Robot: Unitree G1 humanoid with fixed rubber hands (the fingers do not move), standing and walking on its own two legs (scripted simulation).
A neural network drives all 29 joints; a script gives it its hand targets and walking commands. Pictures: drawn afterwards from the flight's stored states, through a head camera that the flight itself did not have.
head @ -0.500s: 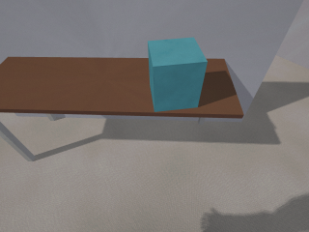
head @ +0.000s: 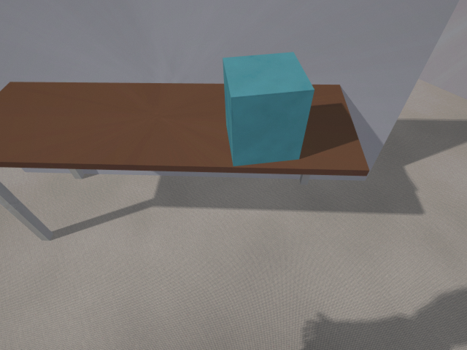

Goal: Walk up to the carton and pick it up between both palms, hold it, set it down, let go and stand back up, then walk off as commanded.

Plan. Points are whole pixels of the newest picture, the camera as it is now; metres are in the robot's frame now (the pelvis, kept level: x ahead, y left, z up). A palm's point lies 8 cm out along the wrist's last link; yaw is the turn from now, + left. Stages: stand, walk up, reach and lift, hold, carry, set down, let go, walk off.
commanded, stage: stand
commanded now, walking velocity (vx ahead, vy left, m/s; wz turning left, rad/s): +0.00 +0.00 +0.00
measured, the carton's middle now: (262, 110) +0.77 -0.05 -0.05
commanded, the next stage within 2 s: none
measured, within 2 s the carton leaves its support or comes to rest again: neither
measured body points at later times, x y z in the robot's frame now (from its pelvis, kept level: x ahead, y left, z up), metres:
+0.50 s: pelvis +0.00 +0.00 +0.00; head +0.01 +0.00 +0.45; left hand +0.08 +0.30 -0.13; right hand +0.10 -0.30 -0.13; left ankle +0.00 +0.10 -0.75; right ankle -0.02 -0.13 -0.75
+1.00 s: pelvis +0.00 +0.00 +0.00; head +0.02 +0.00 +0.45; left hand +0.07 +0.31 -0.13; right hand +0.09 -0.30 -0.13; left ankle +0.00 +0.10 -0.75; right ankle -0.02 -0.13 -0.75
